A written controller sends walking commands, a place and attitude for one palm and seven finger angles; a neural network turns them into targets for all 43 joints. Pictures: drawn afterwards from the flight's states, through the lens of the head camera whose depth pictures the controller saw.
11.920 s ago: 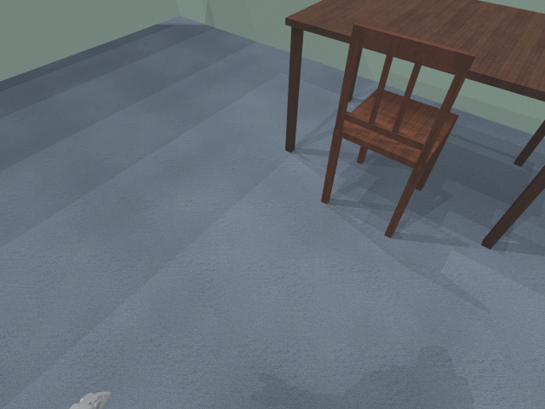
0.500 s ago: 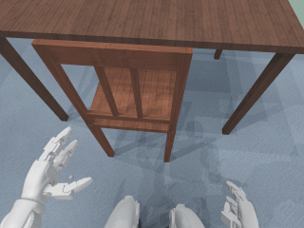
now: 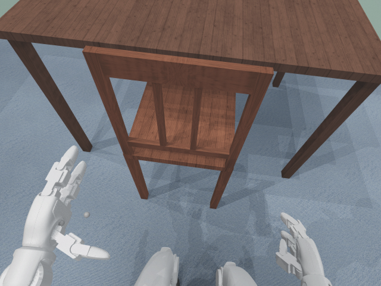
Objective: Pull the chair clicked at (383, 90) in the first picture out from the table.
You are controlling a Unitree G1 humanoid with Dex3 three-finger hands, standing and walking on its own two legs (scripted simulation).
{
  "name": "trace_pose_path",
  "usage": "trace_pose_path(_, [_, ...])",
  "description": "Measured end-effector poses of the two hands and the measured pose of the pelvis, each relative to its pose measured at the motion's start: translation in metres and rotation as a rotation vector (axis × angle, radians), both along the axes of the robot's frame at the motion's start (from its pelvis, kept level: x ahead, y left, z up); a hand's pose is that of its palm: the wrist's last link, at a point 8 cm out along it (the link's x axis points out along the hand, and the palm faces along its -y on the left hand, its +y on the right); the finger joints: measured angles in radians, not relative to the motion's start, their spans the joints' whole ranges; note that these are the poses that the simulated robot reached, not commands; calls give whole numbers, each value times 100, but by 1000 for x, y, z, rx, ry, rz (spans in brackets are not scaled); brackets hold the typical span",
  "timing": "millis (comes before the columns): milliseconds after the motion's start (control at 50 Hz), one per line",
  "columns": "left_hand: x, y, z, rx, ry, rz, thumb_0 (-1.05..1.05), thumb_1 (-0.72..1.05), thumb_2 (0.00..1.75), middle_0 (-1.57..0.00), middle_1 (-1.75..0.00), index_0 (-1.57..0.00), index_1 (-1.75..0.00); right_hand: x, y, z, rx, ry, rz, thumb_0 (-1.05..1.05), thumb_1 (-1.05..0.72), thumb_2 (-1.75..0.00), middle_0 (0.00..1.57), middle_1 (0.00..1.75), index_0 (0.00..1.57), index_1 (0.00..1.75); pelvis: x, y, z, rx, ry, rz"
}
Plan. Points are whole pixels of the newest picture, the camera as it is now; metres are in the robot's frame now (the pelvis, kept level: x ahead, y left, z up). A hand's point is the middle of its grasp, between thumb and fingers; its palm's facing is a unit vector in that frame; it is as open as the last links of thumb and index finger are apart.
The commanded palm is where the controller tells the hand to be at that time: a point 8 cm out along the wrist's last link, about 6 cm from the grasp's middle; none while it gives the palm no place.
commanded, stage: raise the hand toward the chair's back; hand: left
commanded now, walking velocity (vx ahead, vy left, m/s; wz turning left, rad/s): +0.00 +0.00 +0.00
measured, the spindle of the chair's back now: (160, 117) +0.51 +0.13 -0.02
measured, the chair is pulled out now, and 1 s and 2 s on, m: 0.00 0.00 0.00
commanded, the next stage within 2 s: aim the fingers beside a spindle in 0.78 s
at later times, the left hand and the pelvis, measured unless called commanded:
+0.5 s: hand (97, 203) +0.25 +0.20 +0.05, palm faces -0.04 -1.00 -0.05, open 16.9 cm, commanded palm +0.23 +0.25 +0.06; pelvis +0.01 -0.01 +0.01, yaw +0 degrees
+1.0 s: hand (108, 202) +0.26 +0.18 +0.05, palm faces -0.02 -1.00 -0.06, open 16.9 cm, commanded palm +0.24 +0.22 +0.06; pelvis +0.01 -0.03 +0.00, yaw +0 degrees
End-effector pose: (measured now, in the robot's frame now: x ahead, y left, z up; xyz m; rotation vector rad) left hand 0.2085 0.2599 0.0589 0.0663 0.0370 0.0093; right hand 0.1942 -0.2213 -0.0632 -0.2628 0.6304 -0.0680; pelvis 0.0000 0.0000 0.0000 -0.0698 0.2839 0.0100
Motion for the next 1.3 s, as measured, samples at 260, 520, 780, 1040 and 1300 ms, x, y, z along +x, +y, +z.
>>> trace_pose_path(260, [12, 5, 4, 2, -9, -23, -1, -50, 31, -7, -8, -6, -8, -18, -8, 0, -30, 53, 9, 1, -90, -90, 21, 30, 21, 30, 0, -3, 4, -3, -12, 6])
trace_pose_path(520, [24, -11, 1, -7, 37, -41, -1, -50, 30, -6, -8, -6, -8, -27, -40, 2, -50, 69, -48, 1, -90, -90, 21, 30, 20, 30, 8, -16, 8, 13, -6, -3])
trace_pose_path(780, [25, -28, -3, -13, 55, -42, -1, -50, 30, -6, -8, -6, -8, -13, -45, -6, -7, 45, -41, 1, -90, -90, 21, 30, 20, 30, 9, -29, 5, 30, -4, -8])
trace_pose_path(1040, [29, -32, -5, -18, 29, -37, -1, -50, 30, -6, -8, -6, -8, -16, -47, -14, -3, 47, -40, 1, -90, -90, 21, 30, 20, 30, 5, -31, 0, 33, 1, -8])
trace_pose_path(1300, [58, -41, -16, -26, -8, -58, -1, -50, 30, -7, -8, -6, -8, -33, -44, -22, -24, 85, -51, 1, -90, -90, 21, 30, 20, 30, 0, -23, -6, 26, 21, -16])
